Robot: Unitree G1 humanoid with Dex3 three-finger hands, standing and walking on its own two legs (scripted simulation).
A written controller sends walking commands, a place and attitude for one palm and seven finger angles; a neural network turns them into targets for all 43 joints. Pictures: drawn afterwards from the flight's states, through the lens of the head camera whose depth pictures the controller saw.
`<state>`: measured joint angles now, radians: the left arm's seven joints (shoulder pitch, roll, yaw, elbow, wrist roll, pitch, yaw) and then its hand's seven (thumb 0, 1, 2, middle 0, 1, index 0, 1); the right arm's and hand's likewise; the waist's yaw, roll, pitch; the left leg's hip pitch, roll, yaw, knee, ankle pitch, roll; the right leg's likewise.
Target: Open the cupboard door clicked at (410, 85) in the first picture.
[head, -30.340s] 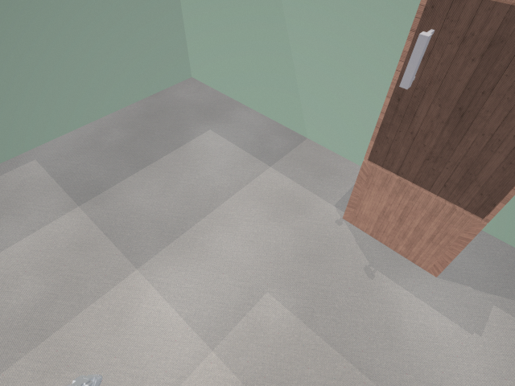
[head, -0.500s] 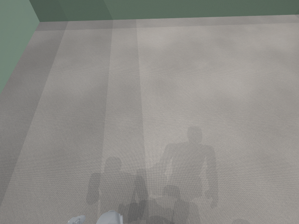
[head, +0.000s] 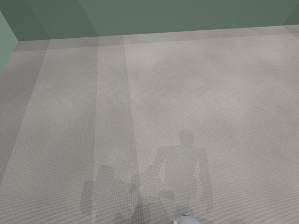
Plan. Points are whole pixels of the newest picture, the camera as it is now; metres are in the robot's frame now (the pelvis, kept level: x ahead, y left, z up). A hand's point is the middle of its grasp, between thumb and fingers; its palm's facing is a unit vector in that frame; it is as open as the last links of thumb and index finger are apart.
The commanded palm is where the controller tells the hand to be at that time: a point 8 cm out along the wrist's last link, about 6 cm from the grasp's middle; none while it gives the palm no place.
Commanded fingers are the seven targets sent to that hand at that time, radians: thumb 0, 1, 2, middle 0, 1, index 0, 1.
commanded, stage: turn to face it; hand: left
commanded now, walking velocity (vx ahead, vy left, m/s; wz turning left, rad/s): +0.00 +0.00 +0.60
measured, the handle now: out of the picture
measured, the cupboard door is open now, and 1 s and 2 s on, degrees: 36 36 36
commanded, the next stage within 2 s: none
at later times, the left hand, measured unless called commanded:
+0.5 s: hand (83, 221) +0.15 +0.21 -0.18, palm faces +0.33 -0.92 -0.23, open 7.4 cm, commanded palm none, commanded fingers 0.00 0.90 0.90 -0.20 -0.30 -0.20 -0.30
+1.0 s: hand out of the picture +0.06 +0.10 -0.16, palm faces +0.64 -0.73 -0.26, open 7.4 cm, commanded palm none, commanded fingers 0.00 0.90 0.90 -0.20 -0.30 -0.20 -0.30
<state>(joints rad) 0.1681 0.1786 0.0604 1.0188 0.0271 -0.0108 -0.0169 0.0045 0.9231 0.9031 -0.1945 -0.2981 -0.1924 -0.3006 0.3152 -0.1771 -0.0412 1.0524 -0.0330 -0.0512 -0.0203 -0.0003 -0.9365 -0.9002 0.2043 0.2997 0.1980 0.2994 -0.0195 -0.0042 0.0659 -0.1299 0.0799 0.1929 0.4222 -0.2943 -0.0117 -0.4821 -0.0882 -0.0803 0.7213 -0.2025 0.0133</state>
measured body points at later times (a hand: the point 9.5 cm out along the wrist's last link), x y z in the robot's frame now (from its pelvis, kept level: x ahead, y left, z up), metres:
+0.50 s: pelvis +0.11 -0.01 -0.02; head +0.15 +0.01 +0.43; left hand +0.14 +0.26 -0.16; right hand +0.24 -0.23 -0.16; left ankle +0.10 +0.11 -0.74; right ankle +0.11 -0.15 -0.68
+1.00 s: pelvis +0.17 -0.07 +0.00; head +0.23 -0.04 +0.44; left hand +0.03 +0.13 -0.14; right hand +0.43 -0.18 -0.15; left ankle +0.08 +0.04 -0.70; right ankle +0.18 -0.14 -0.74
